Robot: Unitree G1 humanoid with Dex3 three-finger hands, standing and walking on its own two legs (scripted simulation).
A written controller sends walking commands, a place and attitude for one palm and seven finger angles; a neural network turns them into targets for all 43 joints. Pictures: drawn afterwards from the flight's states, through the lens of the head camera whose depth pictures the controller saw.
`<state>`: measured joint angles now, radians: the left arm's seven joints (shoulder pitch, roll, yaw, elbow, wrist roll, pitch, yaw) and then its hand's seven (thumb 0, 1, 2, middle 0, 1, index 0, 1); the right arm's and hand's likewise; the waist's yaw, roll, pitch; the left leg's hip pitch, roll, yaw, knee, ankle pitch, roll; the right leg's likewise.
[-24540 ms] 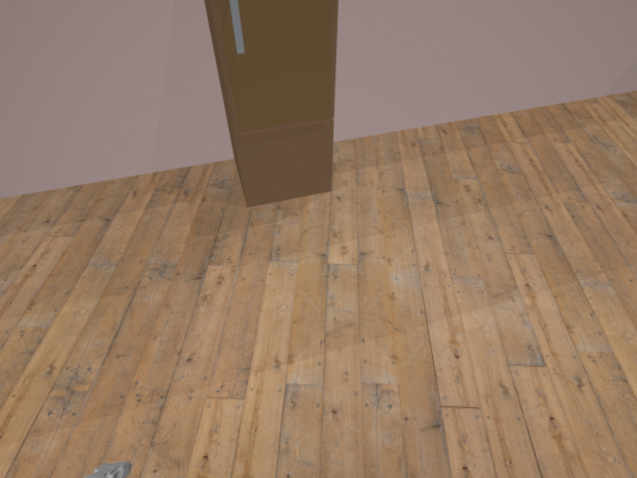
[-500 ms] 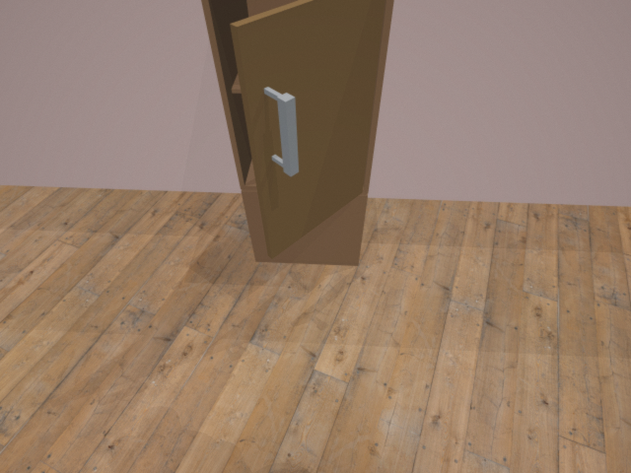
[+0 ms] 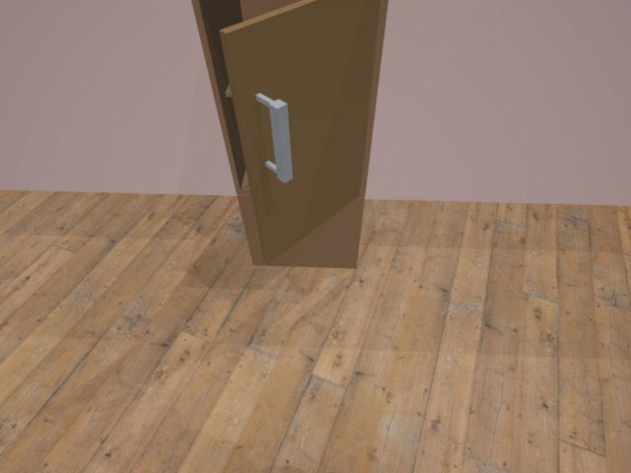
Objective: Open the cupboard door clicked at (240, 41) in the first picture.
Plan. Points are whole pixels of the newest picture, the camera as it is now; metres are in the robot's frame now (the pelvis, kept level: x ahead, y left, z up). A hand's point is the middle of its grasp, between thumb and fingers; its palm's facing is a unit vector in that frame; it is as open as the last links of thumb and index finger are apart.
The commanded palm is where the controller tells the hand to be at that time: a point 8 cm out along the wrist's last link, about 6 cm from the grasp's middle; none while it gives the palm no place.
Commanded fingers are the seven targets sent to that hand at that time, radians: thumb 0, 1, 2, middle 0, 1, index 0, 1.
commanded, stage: walk to a spot facing it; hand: left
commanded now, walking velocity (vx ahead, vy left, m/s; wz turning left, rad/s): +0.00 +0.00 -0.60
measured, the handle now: (274, 139) +0.67 +0.12 +0.04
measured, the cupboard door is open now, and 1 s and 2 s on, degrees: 48 48 48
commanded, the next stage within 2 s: none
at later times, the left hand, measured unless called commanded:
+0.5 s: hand out of the picture +0.08 +0.17 -0.18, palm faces -0.14 -0.95 -0.28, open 7.4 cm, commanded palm none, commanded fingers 0.00 0.90 0.90 -0.20 -0.30 -0.20 -0.30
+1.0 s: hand (225, 444) +0.19 +0.16 -0.17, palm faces -0.43 -0.87 -0.25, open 7.4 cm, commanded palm none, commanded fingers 0.00 0.90 0.90 -0.20 -0.30 -0.20 -0.30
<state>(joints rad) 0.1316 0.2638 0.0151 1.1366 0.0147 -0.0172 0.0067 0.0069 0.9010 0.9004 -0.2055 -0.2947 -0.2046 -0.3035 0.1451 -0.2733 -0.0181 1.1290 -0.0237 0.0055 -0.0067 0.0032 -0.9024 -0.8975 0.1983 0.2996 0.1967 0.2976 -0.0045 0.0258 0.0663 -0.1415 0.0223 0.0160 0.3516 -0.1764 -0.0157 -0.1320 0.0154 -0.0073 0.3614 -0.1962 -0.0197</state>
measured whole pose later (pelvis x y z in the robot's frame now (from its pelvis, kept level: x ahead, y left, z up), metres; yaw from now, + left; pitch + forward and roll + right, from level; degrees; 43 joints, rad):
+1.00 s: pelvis +0.00 +0.00 -0.01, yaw -31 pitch +1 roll -2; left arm 0.16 0.28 0.10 0.88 0.03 0.05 -0.04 0.01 0.90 0.90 -0.20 -0.29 -0.20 -0.30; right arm 0.16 -0.21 -0.04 0.88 -0.05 0.02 -0.04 0.00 -0.90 -0.90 0.20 0.30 0.20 0.30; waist 0.04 0.01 0.11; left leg -0.22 0.11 0.00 0.52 -0.32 -0.06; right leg -0.49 0.03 -0.02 0.91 -0.45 0.04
